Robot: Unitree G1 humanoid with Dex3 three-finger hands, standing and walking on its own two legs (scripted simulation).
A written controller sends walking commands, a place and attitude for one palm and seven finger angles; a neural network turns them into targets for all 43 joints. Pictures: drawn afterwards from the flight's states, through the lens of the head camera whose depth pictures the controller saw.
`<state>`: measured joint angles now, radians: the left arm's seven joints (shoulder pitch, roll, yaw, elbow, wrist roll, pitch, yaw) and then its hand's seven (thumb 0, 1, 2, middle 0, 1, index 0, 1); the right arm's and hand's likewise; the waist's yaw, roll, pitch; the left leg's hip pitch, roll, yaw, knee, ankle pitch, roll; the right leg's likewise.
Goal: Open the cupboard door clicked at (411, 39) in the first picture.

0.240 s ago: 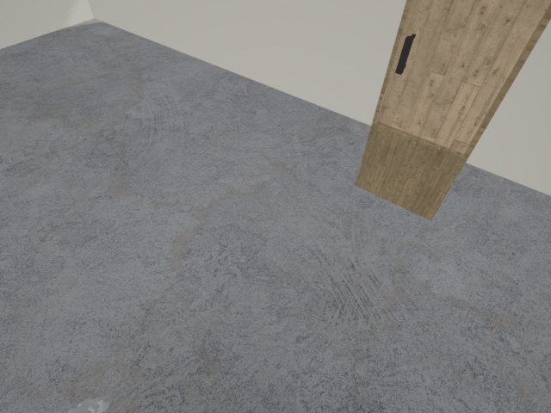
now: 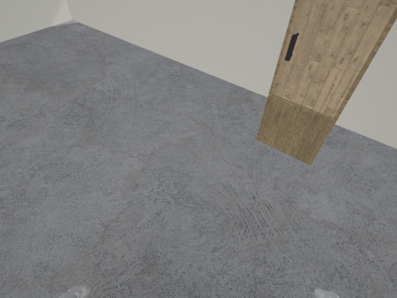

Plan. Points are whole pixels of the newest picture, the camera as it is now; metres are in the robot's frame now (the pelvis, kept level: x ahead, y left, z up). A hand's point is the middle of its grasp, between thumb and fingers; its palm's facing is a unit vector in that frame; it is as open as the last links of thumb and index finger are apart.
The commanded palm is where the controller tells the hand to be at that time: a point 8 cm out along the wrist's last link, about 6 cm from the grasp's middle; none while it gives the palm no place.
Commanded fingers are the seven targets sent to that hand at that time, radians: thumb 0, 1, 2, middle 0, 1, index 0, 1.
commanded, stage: stand and wait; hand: left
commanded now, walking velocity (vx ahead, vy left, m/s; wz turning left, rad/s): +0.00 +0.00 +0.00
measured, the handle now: (292, 46) +1.26 -0.40 -0.04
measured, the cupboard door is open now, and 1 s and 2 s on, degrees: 0 0 0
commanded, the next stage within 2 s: look at it before walking up in 0.78 s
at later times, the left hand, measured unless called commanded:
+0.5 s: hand out of the picture +0.05 +0.24 -0.15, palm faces -0.02 -0.94 -0.34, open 7.4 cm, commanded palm none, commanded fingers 0.00 0.90 0.90 -0.20 -0.30 -0.20 -0.30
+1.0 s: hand out of the picture +0.04 +0.23 -0.15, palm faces -0.03 -0.94 -0.33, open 7.4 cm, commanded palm none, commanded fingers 0.00 0.90 0.90 -0.20 -0.30 -0.20 -0.30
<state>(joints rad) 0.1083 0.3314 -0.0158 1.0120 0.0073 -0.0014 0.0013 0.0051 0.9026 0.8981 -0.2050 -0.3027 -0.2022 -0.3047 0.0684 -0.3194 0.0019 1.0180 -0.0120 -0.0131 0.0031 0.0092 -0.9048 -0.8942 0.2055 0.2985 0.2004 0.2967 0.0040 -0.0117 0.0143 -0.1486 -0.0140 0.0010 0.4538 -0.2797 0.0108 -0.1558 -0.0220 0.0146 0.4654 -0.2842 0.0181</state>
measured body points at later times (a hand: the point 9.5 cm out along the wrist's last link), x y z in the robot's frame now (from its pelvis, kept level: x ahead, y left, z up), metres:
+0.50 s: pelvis -0.02 -0.01 +0.00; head -0.02 -0.01 +0.45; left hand +0.05 +0.29 -0.13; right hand +0.05 -0.31 -0.13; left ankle -0.02 +0.11 -0.74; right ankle -0.02 -0.13 -0.74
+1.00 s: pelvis -0.03 -0.01 +0.01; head -0.03 -0.01 +0.46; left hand +0.04 +0.28 -0.13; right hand +0.04 -0.31 -0.13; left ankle -0.02 +0.11 -0.74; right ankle -0.02 -0.13 -0.74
